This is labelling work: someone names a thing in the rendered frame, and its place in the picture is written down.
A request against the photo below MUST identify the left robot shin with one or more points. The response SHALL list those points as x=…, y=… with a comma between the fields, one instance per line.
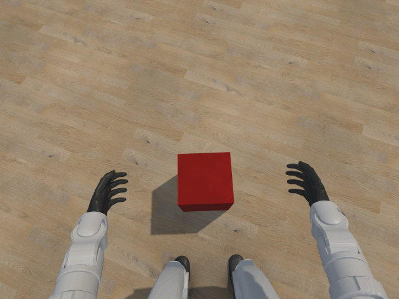
x=174, y=264

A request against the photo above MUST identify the robot left hand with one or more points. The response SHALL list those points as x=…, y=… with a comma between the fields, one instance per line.
x=101, y=200

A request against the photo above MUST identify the right robot forearm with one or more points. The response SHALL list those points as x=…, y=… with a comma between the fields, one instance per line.
x=343, y=261

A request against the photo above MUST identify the robot right hand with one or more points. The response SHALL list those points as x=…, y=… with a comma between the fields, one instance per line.
x=314, y=190

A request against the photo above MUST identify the carton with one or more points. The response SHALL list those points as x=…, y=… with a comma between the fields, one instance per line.
x=205, y=182

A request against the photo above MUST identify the left robot forearm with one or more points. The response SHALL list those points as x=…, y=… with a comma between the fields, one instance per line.
x=81, y=270

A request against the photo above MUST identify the robot right foot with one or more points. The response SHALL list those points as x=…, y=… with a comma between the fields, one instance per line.
x=233, y=261

